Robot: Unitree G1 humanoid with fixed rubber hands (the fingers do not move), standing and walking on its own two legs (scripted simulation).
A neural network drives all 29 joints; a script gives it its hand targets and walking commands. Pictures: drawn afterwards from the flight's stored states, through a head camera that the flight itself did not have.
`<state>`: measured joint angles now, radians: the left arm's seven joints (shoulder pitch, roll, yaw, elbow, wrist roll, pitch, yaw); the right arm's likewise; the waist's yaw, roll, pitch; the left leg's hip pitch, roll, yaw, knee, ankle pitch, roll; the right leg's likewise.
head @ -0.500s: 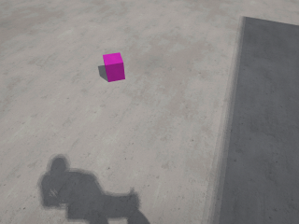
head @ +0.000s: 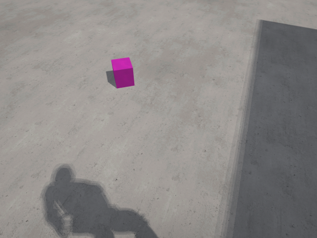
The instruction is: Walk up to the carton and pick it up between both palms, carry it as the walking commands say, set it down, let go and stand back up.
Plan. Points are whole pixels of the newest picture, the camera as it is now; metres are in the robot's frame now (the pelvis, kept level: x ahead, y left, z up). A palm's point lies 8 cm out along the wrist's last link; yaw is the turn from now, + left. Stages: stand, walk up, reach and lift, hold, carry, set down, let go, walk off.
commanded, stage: walk up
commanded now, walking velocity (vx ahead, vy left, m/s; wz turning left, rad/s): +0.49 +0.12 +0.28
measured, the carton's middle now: (123, 72) +1.65 +0.29 -0.67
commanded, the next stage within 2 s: none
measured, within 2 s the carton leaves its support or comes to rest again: neither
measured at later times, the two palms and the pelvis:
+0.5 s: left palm (42, 232) +0.18 +0.32 -0.14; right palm out of the picture +0.10 -0.17 -0.11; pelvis +0.13 +0.07 +0.01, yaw +5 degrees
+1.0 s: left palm (72, 169) +0.35 +0.27 -0.11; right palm (208, 137) +0.48 -0.20 -0.14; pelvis +0.40 +0.03 +0.01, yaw +5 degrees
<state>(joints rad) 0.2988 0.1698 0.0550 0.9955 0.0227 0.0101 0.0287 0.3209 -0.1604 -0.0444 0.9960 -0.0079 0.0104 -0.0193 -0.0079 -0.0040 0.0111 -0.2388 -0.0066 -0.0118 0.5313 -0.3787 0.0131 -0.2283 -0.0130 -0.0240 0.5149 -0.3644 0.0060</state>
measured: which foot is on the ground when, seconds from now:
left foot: down 0.00-0.00, up 0.02-0.28, down 0.30-0.76, up 0.78-1.00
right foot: down 0.00-0.28, up 0.30-0.72, down 0.74-1.00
